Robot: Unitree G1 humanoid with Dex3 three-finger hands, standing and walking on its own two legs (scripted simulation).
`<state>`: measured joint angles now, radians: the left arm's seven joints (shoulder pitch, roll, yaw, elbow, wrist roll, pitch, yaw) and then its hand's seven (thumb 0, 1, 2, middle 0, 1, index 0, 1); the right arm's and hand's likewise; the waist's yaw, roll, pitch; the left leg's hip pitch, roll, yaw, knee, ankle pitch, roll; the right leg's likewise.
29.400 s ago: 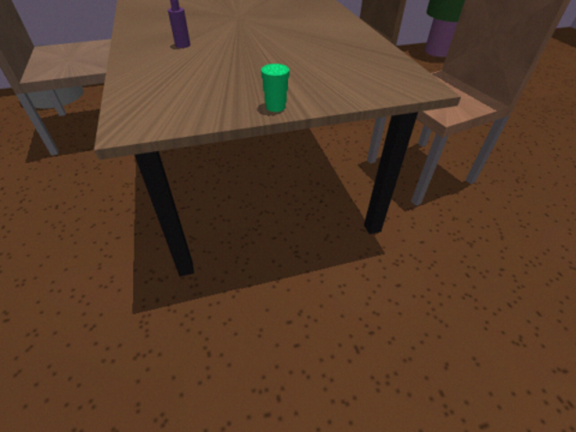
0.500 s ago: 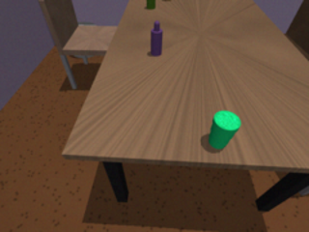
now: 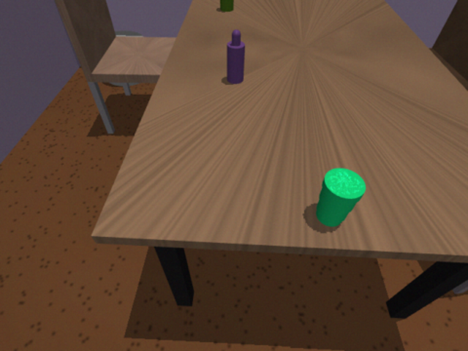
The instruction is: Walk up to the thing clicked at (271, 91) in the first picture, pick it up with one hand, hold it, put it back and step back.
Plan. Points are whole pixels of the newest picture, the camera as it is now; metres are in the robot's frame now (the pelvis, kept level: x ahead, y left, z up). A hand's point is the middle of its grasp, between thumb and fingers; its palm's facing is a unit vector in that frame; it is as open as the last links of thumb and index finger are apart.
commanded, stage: stand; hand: right
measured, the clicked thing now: (336, 200) +0.42 -0.21 +0.00
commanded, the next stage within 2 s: step back in 0.50 s
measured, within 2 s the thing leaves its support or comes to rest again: neither
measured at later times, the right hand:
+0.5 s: hand out of the picture +0.07 -0.25 -0.16, palm faces -0.02 +0.94 -0.34, open 7.4 cm
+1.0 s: hand out of the picture -0.06 -0.22 -0.16, palm faces -0.03 +0.90 -0.44, open 7.4 cm
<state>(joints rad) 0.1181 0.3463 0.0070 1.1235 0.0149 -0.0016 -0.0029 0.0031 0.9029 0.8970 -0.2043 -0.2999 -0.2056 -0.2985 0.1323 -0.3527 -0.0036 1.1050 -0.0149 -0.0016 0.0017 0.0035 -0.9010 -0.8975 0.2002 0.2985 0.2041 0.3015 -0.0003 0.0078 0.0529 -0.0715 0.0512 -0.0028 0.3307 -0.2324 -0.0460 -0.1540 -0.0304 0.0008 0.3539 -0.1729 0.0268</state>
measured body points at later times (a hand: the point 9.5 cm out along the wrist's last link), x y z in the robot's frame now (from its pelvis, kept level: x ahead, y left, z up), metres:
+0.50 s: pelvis +0.00 +0.00 +0.00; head +0.01 +0.00 +0.45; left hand +0.07 +0.30 -0.13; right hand +0.07 -0.30 -0.14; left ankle -0.03 +0.15 -0.75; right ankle +0.01 -0.14 -0.75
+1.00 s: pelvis -0.09 +0.05 -0.02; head -0.01 +0.08 +0.42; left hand +0.07 +0.36 -0.16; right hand -0.05 -0.27 -0.13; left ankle -0.11 +0.15 -0.75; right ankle -0.05 -0.10 -0.69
